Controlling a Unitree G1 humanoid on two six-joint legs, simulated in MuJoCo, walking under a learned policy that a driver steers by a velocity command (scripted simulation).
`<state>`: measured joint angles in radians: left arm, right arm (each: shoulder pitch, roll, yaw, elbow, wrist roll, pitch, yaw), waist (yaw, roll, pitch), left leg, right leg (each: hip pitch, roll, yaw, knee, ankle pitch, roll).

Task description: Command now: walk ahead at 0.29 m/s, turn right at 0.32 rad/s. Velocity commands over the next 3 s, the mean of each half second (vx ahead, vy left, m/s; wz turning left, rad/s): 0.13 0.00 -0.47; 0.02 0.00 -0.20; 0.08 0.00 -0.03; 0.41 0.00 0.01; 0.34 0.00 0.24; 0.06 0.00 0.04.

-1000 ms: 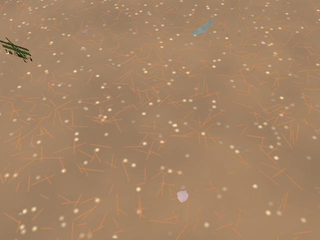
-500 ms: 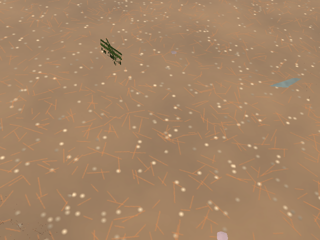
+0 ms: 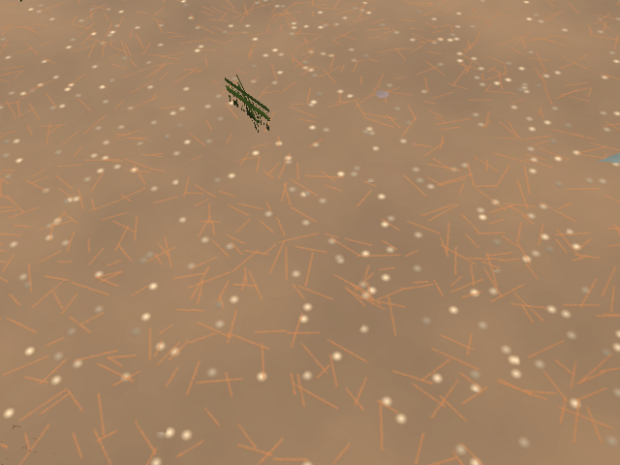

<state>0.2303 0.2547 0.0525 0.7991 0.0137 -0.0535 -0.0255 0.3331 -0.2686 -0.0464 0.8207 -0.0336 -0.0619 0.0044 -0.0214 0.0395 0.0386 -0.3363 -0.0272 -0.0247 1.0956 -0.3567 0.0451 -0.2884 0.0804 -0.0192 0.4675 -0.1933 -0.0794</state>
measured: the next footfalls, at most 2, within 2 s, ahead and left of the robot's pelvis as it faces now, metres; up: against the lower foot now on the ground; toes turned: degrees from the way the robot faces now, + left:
left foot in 0.38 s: +0.23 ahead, +0.09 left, +0.00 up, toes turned -23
right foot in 0.80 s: +0.13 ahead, -0.09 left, +0.00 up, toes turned -19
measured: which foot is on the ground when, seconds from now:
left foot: up 0.00-0.36, down 0.38-1.00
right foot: down 0.00-0.40, up 0.42-0.78, down 0.80-1.00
